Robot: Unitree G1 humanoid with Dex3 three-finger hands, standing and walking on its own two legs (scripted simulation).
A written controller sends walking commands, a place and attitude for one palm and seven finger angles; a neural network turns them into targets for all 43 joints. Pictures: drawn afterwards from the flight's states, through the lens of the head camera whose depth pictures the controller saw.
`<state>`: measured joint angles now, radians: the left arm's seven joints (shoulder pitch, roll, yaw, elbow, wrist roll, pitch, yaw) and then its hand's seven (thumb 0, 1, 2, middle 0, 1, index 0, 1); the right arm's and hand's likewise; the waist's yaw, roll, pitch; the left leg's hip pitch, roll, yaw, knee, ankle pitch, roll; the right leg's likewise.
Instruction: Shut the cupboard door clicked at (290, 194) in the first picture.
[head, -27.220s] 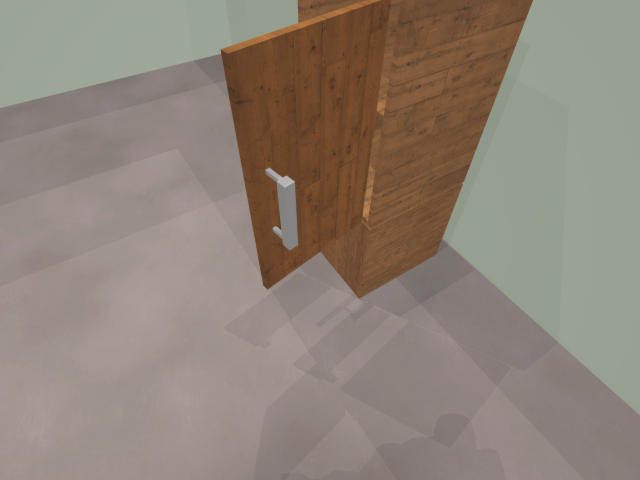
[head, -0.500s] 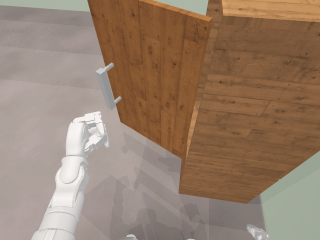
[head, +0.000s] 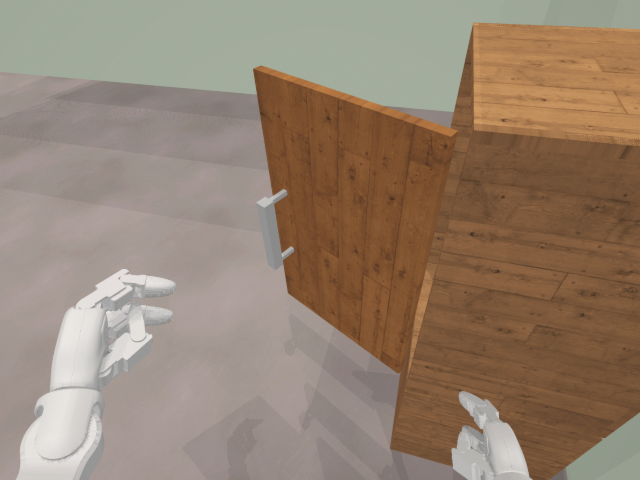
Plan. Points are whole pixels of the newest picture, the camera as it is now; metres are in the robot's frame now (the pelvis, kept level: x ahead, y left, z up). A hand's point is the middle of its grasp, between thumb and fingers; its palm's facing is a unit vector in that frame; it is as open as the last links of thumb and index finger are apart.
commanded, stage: draw the hand back to the body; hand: left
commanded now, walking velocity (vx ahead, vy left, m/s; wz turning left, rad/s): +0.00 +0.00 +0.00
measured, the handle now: (278, 230) +0.60 +0.17 -0.07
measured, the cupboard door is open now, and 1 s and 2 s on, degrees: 64 64 64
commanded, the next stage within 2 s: step back with the hand held close in 0.60 s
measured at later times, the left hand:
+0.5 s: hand (77, 361) +0.18 +0.25 +0.15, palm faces +0.45 -0.80 -0.40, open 7.3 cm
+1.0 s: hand (66, 349) +0.19 +0.27 +0.15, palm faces +0.38 -0.79 -0.48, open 7.4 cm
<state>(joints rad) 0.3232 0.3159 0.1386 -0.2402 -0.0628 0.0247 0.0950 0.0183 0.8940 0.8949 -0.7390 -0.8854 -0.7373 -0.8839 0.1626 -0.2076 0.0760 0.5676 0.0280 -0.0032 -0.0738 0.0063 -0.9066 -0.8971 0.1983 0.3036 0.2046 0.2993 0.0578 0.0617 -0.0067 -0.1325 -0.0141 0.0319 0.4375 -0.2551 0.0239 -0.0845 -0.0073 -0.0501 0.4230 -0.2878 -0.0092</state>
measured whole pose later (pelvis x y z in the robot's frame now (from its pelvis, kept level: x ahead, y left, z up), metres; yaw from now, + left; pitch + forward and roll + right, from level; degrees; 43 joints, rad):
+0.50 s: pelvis -0.01 -0.01 +0.00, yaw +0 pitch -5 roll +0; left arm 0.46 0.35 0.32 -0.36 -0.07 -0.04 0.11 0.02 0.89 0.89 -0.23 -0.32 -0.22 -0.32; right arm 0.20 -0.24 0.02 0.65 0.03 -0.09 -0.09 0.01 -0.91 -0.90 0.20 0.30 0.20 0.30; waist 0.07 0.07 0.01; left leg -0.11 0.00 0.03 0.42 -0.24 0.01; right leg -0.06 0.01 -0.05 0.41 -0.27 -0.02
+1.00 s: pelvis -0.02 +0.01 +0.00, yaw -1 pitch +0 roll +0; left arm 0.53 0.40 0.37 -0.40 -0.07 -0.13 0.12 0.02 0.89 0.89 -0.21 -0.30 -0.21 -0.30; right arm 0.18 -0.26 -0.01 0.59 0.03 0.02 -0.10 0.01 -0.91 -0.90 0.20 0.30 0.20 0.30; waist 0.01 0.06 -0.02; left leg -0.24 -0.01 0.05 0.49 -0.25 0.04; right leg -0.20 -0.01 -0.03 0.47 -0.27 0.00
